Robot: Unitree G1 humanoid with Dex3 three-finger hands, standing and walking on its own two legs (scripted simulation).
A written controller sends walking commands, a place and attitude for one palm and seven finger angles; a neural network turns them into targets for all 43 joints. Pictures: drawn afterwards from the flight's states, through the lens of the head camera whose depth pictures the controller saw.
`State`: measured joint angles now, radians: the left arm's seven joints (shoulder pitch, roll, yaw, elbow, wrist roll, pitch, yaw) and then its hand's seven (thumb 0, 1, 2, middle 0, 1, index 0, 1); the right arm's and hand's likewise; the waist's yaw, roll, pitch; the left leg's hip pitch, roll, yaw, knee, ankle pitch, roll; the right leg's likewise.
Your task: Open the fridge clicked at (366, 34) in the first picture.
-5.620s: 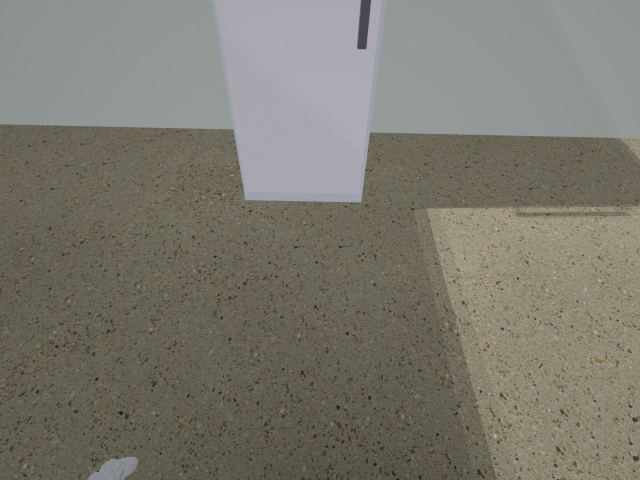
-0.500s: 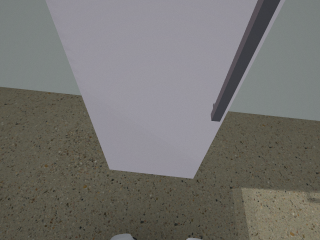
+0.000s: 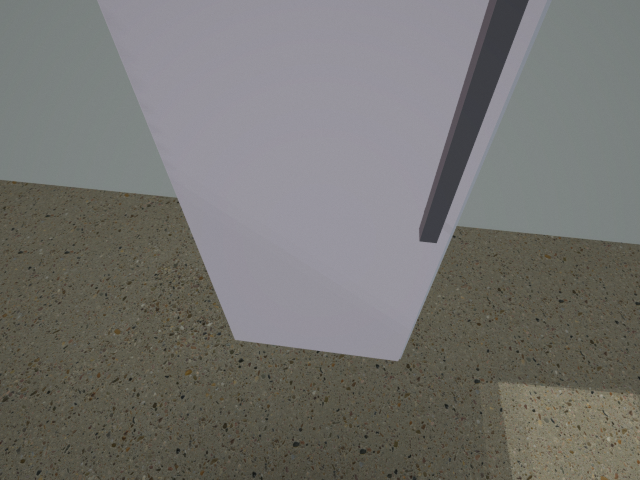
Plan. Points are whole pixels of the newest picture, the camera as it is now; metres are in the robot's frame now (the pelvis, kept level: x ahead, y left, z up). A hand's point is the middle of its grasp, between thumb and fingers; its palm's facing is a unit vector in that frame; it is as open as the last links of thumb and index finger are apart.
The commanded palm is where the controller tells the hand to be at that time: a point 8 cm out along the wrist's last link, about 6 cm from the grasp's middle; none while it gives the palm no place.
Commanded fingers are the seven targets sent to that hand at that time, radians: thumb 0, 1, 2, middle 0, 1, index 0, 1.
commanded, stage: come to a stop and stand still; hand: right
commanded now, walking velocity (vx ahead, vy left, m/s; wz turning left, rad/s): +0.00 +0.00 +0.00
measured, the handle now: (470, 93) +0.52 -0.13 +0.22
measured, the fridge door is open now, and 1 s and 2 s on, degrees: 0 0 0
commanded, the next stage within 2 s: look again from close up in 0.72 s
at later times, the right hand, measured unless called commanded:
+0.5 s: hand out of the picture -0.01 -0.13 -0.18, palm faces +0.05 +0.98 -0.19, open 7.3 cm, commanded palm none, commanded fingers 0.00 -0.90 -0.90 0.20 0.30 0.20 0.30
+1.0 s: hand out of the picture -0.02 -0.16 -0.18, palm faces +0.01 +0.98 -0.19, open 7.4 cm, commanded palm none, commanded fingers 0.00 -0.90 -0.90 0.20 0.30 0.20 0.30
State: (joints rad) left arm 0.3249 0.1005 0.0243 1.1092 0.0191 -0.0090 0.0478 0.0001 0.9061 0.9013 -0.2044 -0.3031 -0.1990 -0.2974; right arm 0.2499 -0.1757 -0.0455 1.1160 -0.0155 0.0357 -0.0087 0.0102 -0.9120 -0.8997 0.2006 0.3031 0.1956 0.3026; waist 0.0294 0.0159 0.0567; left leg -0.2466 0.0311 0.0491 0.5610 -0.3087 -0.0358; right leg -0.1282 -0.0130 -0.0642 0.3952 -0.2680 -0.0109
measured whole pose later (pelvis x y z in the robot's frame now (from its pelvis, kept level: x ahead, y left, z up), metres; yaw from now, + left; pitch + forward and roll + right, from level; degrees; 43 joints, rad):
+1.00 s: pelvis -0.02 +0.01 -0.01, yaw +0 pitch -2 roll +1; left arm 0.31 0.14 0.01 1.08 0.01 -0.01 0.03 0.00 0.92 0.90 -0.20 -0.30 -0.19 -0.30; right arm 0.30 -0.12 0.00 1.12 -0.02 -0.03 -0.04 0.01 -0.91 -0.90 0.20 0.30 0.20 0.30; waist 0.02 -0.04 0.02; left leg -0.22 0.00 0.06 0.50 -0.25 0.01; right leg -0.19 -0.03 -0.04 0.55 -0.32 0.00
